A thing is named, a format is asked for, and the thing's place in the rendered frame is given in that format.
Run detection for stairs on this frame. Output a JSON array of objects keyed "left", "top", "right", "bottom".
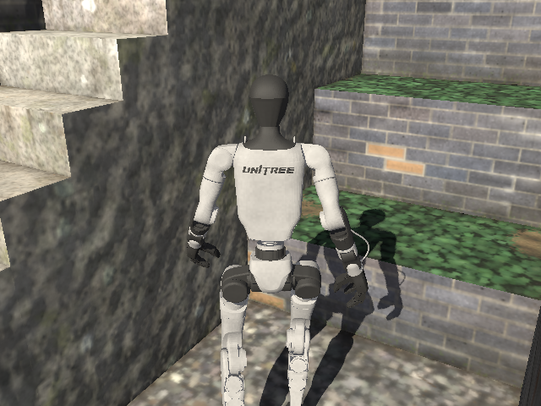
[{"left": 0, "top": 0, "right": 366, "bottom": 406}]

